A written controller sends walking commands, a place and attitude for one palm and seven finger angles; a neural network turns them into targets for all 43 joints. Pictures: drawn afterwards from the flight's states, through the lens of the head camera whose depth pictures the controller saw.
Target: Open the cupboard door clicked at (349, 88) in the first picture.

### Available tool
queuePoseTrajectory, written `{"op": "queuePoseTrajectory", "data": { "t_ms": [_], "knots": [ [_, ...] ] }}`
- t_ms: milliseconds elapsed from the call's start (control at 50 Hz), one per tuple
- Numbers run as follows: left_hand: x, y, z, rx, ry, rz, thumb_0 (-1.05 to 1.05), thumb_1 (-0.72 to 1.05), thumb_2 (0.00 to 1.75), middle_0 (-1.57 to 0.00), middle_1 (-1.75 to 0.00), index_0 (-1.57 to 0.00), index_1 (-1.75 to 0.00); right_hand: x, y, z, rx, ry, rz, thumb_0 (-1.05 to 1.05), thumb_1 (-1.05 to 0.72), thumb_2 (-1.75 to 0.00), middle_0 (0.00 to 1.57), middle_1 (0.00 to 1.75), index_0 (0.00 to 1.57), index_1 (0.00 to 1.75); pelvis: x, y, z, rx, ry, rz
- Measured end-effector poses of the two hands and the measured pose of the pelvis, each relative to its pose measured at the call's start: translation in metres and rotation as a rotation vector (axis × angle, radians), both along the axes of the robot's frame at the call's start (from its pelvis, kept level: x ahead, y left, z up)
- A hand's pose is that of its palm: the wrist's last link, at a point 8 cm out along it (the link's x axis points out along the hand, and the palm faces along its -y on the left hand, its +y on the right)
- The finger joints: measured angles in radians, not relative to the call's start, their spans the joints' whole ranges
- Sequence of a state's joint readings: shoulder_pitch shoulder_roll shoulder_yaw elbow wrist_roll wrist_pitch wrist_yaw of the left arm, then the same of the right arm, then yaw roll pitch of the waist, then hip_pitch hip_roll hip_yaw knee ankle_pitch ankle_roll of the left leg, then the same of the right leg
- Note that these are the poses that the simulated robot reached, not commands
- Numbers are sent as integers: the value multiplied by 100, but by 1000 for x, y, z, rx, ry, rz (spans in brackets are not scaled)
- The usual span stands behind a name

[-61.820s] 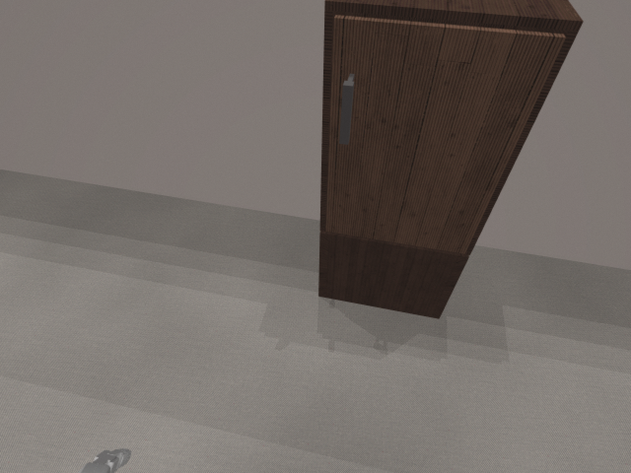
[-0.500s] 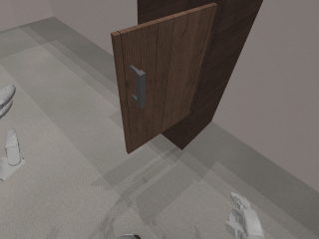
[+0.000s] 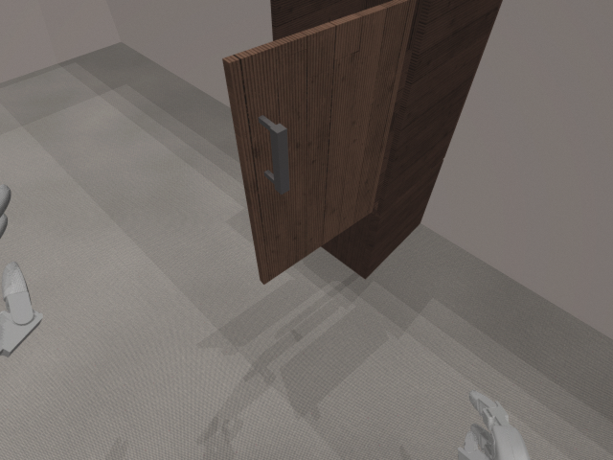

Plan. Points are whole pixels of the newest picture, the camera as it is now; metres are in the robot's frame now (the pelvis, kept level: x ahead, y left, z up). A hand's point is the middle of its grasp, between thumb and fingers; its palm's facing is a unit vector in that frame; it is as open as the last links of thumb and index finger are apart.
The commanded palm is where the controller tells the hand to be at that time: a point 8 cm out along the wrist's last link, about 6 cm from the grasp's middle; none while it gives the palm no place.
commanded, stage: stop stepping back and stand still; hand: left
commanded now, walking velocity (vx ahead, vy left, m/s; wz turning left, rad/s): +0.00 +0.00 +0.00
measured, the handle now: (273, 155) +0.59 +0.08 +0.06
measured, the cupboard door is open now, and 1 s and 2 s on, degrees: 83 83 83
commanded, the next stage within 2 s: let the arm hang, fingers relaxed in 0.76 s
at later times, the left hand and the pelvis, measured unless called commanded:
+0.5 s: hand out of the picture +0.12 +0.30 +0.16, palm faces +0.46 -0.77 -0.44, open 7.4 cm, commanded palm +0.06 +0.33 +0.18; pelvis -0.08 +0.03 +0.01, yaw +1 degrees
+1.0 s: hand out of the picture +0.09 +0.30 -0.03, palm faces +0.15 -0.87 -0.48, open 7.4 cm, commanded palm none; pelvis -0.08 +0.04 +0.00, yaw +4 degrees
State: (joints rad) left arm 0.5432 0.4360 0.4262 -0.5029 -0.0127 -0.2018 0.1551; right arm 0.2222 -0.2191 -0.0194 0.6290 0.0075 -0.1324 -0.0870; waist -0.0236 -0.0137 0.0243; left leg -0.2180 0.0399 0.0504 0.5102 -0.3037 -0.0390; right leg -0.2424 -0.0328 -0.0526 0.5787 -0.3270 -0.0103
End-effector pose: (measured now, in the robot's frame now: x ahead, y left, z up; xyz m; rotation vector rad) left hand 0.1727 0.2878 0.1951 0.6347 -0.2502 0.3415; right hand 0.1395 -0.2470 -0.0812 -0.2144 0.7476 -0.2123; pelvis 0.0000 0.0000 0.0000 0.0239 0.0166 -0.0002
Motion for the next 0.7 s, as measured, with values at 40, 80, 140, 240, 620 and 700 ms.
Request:
{"op": "queuePoseTrajectory", "data": {
  "t_ms": [40, 80, 140, 240, 620, 700],
  "knots": [
    [-4, 3, 4, 31, 18, -13, 2, 89, 90, -21, -30, -21, -30, 4, 12, 2, 37, -34, 4, 1, -91, -90, 20, 30, 20, 30, -5, 3, 1, -8, -4, -5],
    [-12, 6, 5, 41, 32, -20, 1, 89, 90, -21, -30, -21, -30, 5, 23, 4, 62, -53, 16, 1, -91, -90, 20, 30, 20, 30, -11, 6, 1, -13, -6, -5],
    [-27, 14, 0, 21, 51, -13, 1, 89, 90, -21, -30, -21, -30, 1, 35, 7, 71, -61, 38, 1, -91, -90, 20, 30, 20, 30, -21, 12, 3, -21, -10, -4],
    [-59, 33, -14, -53, 75, 44, 1, 89, 90, -21, -30, -21, -30, -16, 47, 11, 43, -45, 71, 1, -91, -90, 21, 30, 20, 30, -39, 21, 5, -24, -24, -5],
    [-100, 49, -18, -93, 7, 58, 2, 89, 90, -21, -30, -21, -30, -72, 52, 14, -16, -29, 81, 1, -91, -90, 20, 30, 20, 30, -81, 36, 6, -53, -50, 15],
    [-99, 54, -20, -89, 28, 57, 1, 89, 90, -21, -30, -21, -30, -79, 53, 12, -17, -13, 64, 1, -91, -90, 20, 30, 20, 30, -82, 41, 7, -49, -48, 17]
  ]
}}
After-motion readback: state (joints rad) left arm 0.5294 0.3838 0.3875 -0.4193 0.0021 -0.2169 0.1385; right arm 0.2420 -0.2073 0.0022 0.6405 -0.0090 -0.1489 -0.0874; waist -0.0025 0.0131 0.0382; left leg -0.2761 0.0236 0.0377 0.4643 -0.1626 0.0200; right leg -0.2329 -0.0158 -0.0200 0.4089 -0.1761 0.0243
